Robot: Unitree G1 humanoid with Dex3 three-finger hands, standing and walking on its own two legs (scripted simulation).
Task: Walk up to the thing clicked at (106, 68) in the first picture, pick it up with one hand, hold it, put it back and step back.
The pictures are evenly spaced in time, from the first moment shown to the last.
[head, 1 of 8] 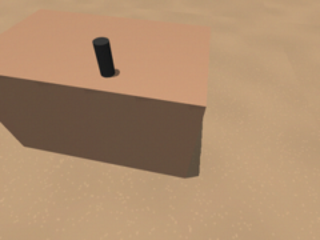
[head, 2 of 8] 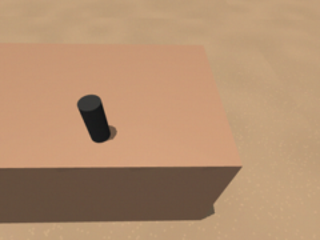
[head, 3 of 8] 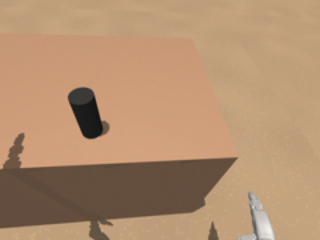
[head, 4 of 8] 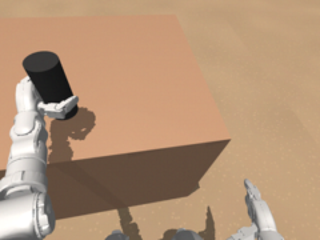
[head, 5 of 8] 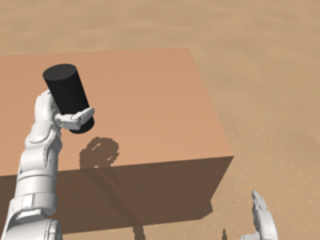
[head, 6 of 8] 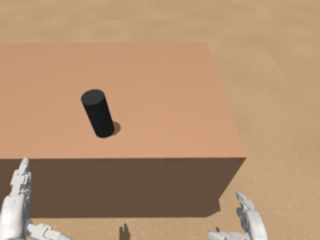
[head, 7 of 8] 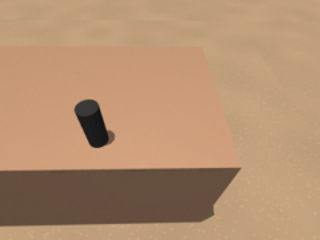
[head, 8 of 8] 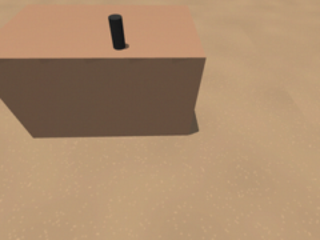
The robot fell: no
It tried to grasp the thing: yes
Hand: left
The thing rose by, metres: 0.24
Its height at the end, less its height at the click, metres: +0.00
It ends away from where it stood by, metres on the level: 0.01
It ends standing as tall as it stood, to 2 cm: yes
